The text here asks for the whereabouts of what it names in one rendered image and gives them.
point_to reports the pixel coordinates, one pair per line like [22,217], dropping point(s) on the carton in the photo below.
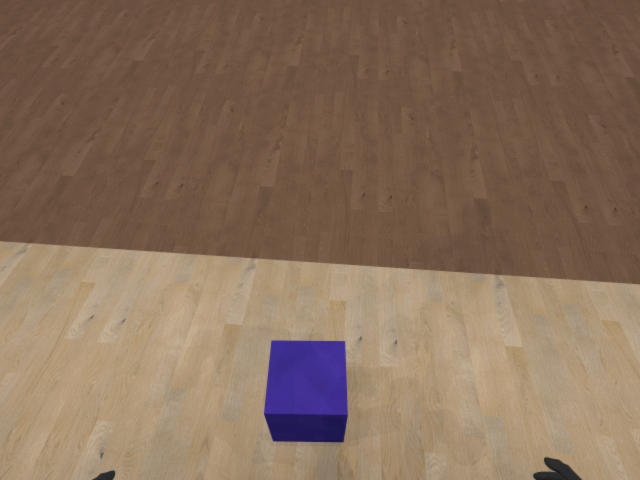
[306,395]

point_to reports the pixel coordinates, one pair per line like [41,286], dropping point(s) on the robot right hand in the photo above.
[562,471]

